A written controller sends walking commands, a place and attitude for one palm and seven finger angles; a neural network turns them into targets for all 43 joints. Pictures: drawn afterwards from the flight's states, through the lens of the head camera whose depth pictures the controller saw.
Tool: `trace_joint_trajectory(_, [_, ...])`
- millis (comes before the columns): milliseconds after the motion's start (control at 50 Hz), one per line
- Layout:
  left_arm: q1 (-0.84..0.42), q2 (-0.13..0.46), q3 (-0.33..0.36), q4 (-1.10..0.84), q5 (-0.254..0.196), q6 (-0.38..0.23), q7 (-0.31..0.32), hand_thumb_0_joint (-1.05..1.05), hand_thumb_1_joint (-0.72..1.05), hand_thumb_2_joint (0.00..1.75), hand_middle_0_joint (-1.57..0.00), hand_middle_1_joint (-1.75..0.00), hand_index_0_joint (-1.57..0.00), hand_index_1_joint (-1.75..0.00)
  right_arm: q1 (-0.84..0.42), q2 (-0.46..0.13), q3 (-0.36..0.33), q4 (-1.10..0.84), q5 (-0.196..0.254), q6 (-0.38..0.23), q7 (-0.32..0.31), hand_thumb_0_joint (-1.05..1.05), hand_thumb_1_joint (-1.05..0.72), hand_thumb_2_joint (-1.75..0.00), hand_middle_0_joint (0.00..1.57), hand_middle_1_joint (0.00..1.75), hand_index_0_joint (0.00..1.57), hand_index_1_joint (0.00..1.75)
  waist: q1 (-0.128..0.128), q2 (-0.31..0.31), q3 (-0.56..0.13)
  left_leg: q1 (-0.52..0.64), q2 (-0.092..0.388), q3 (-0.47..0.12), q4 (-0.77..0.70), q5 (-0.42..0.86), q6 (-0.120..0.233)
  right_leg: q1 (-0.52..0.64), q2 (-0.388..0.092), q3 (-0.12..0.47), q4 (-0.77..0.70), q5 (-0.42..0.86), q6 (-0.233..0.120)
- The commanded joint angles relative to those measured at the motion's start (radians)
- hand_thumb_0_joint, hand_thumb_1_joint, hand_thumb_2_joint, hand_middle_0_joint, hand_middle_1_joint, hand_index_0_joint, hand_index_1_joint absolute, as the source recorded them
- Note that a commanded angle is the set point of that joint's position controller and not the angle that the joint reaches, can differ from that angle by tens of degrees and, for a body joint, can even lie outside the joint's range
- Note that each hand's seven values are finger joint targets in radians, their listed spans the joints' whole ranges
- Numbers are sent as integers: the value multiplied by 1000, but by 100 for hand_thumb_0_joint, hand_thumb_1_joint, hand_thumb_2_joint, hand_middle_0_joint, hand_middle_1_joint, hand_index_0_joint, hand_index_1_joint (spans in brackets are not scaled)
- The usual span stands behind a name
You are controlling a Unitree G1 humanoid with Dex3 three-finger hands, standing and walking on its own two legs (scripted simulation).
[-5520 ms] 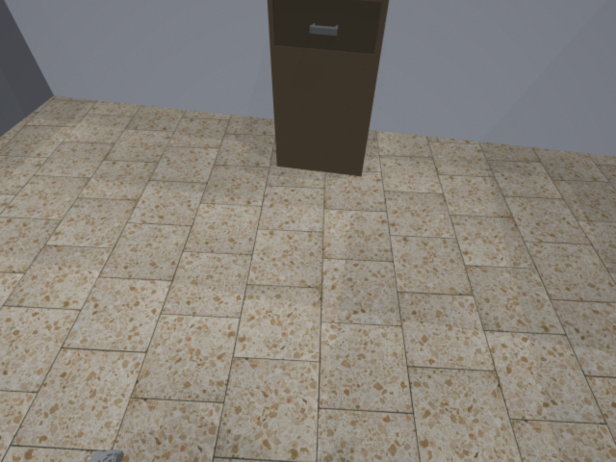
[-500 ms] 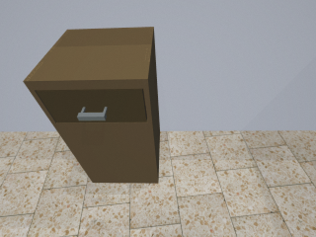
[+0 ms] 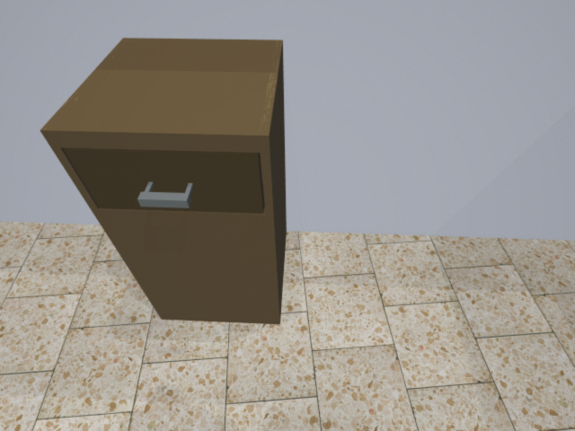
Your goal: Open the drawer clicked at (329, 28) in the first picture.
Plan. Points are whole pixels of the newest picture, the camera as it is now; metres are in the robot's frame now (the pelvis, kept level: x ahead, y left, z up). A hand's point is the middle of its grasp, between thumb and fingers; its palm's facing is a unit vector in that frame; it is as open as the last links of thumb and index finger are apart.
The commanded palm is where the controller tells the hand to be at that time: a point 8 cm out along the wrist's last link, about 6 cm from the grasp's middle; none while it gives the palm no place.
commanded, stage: look again from close up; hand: left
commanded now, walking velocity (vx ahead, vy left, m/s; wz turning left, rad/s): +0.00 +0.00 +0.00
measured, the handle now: (167, 193) +0.58 +0.30 -0.06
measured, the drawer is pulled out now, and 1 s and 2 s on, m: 0.00 0.00 0.00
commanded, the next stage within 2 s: shuffle to correct the standing spot in 0.52 s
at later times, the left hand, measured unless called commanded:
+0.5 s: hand out of the picture +0.05 +0.27 -0.17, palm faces +0.05 -0.96 -0.26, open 7.4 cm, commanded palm none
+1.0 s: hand out of the picture -0.05 +0.22 -0.19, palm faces +0.13 -0.98 -0.16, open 7.4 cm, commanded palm none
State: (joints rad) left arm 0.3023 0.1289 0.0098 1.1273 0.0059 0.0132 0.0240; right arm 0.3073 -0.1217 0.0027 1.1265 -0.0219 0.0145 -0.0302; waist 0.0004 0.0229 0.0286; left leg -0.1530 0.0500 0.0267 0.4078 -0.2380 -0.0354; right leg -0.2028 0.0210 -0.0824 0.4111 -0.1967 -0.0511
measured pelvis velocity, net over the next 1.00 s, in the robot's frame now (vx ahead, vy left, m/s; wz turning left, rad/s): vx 0.03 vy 0.07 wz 0.03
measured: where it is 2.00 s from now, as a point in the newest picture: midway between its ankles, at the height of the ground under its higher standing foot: outside the picture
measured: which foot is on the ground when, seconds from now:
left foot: down 0.00-1.00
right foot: down 0.00-1.00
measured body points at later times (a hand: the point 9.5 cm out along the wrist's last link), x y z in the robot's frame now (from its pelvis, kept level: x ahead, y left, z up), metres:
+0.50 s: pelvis +0.00 +0.05 +0.00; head -0.03 +0.06 +0.45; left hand +0.05 +0.32 -0.15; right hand +0.07 -0.20 -0.14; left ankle -0.01 +0.14 -0.74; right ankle +0.02 -0.08 -0.74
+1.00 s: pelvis +0.03 +0.07 -0.01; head +0.03 +0.08 +0.44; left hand -0.05 +0.28 -0.17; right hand -0.01 -0.16 -0.17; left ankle -0.01 +0.14 -0.74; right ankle +0.02 -0.08 -0.74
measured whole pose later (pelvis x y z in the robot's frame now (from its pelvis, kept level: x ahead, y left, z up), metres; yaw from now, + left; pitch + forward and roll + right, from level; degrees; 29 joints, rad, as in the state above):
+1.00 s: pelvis +0.03 +0.07 -0.01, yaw +2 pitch -1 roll -2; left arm 0.46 0.12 0.03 1.10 0.02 -0.01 0.03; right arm 0.40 -0.18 -0.01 1.11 -0.02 0.01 -0.01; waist 0.02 0.02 0.00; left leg -0.20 -0.02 0.04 0.61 -0.39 0.06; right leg -0.20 -0.06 -0.07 0.53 -0.31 0.04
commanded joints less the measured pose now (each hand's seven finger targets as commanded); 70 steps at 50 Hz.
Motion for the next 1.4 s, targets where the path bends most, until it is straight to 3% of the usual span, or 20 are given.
trace_joint_trajectory(0, [28,229,39,-135,15,-52,14,0,90,90,-20,-30,-20,-30,62,-175,-50,-144,-11,-29,-4,0,-90,-90,20,30,20,30,-27,-96,-99,-97,-21,-31,135,-31,55,2,-202,245,-128,-182,-21])
trace_joint_trajectory(60, [14,198,42,-160,15,-47,14,0,90,90,-20,-30,-20,-30,74,-148,-45,-151,-7,-30,-5,0,-90,-90,20,30,20,30,-32,-125,-51,-123,-16,-17,153,-35,69,-31,-220,235,-142,-166,-53])
trace_joint_trajectory(160, [24,196,36,-162,7,-47,11,0,90,90,-20,-30,-20,-30,37,-200,-42,-153,2,-52,-5,0,-90,-90,20,30,20,30,-6,32,2,-96,47,-83,37,168,81,-3,-127,111,-5,77,-16])
trace_joint_trajectory(220, [18,207,30,-159,5,-42,10,0,90,90,-20,-30,-20,-30,-4,-235,-40,-160,3,-53,-7,0,-90,-90,20,30,20,30,6,28,1,-120,62,-95,20,227,79,45,-126,86,24,149,1])
trace_joint_trajectory(600, [-10,184,0,-120,11,-20,9,0,90,90,-20,-30,-20,-30,-64,-237,-21,-118,6,-40,13,0,-90,-90,20,30,20,30,8,-30,25,-117,65,-130,-131,38,66,69,-138,74,-38,69,58])
trace_joint_trajectory(720, [61,148,7,-97,26,-15,2,0,90,90,-20,-30,-20,-30,-13,-232,-28,-91,1,-16,16,0,-90,-90,20,30,20,30,11,27,98,-186,66,-157,-188,-360,96,8,-104,38,12,-170,49])
trace_joint_trajectory(800, [120,126,17,-86,27,-21,-3,0,90,90,-20,-30,-20,-30,19,-211,-32,-89,3,-15,15,0,-90,-90,20,30,20,30,22,-14,145,-238,54,-152,-144,-387,115,2,-108,62,12,-231,32])
trace_joint_trajectory(900, [203,151,47,-60,19,-34,8,0,90,90,-20,-30,-20,-30,68,-137,-23,-89,5,-29,14,0,-90,-90,20,30,20,30,28,-158,107,-291,-48,-5,132,-200,89,69,-239,246,-90,-313,-52])
trace_joint_trajectory(960, [224,167,65,-53,20,-41,18,0,90,90,-20,-30,-20,-30,84,-105,-22,-94,6,-39,17,0,-90,-90,20,30,20,30,14,-193,80,-260,-39,40,206,-158,85,59,-320,305,-114,-259,-99])
trace_joint_trajectory(1000, [171,131,61,-63,21,-35,15,0,90,90,-20,-30,-20,-30,164,-94,-18,-60,9,-50,16,0,-90,-90,20,30,20,30,-31,-86,89,-88,-33,34,58,-92,92,-61,-232,160,18,-150,-63])
trace_joint_trajectory(1020, [144,74,47,-67,19,-27,11,0,90,90,-20,-30,-20,-30,254,-128,-25,-19,8,-60,9,0,-90,-90,20,30,20,30,-64,96,81,37,53,-103,-30,129,111,-160,-114,27,227,-75,-7])
trace_joint_trajectory(1040, [110,19,25,-86,18,-25,17,0,90,90,-20,-30,-20,-30,353,-181,-38,24,4,-64,-10,0,-90,-90,20,30,20,30,-89,300,88,200,205,-303,-89,599,129,-363,-40,-60,440,-236,43])
trace_joint_trajectory(1060, [98,40,19,-91,16,-25,28,0,90,90,-20,-30,-20,-30,361,-152,-21,42,8,-58,-28,0,-90,-90,20,30,20,30,-74,268,105,234,247,-303,-54,934,154,-415,-68,26,510,-376,48])
trace_joint_trajectory(1080, [85,39,19,-85,10,-25,30,0,90,90,-20,-30,-20,-30,311,-130,-12,23,6,-55,-35,0,-90,-90,20,30,20,30,-55,126,94,216,250,-243,-9,1094,182,-366,-99,53,508,-353,43])
trace_joint_trajectory(1120, [68,11,15,-83,2,-21,27,0,90,90,-20,-30,-20,-30,224,-140,-14,-11,8,-55,-38,0,-90,-90,20,30,20,30,-27,48,79,158,208,-166,-9,1127,186,-259,-105,34,390,-260,54])
trace_joint_trajectory(1180, [98,21,14,-80,0,-2,32,0,90,90,-20,-30,-20,-30,159,-137,-24,-28,20,-50,-43,0,-90,-90,20,30,20,30,3,59,47,117,168,-101,-27,1134,135,-127,-71,-4,253,-120,51])
trace_joint_trajectory(1300, [146,87,43,-120,16,1,35,0,90,90,-20,-30,-20,-30,117,-124,-60,-47,16,-24,-40,0,-90,-90,20,30,20,30,47,32,16,21,124,-90,156,891,104,35,-81,50,121,210,4])
trace_joint_trajectory(1340, [161,155,61,-117,15,-15,40,0,90,90,-20,-30,-20,-30,142,-78,-66,-58,22,-13,-29,0,-90,-90,20,30,20,30,30,-170,-68,-139,-37,11,406,224,51,175,-307,256,100,826,-123])
trace_joint_trajectory(1360, [148,160,56,-117,11,-22,42,0,90,90,-20,-30,-20,-30,113,-52,-64,-70,27,0,-24,0,-90,-90,20,30,20,30,27,-229,-100,-157,-73,7,552,-321,42,148,-418,314,22,939,-203])
trace_joint_trajectory(1380, [79,155,53,-141,15,-15,45,0,90,90,-20,-30,-20,-30,57,-44,-64,-83,22,11,-21,0,-90,-90,20,30,20,30,21,-175,-60,-173,-45,-61,600,-371,47,61,-416,302,-17,785,-221])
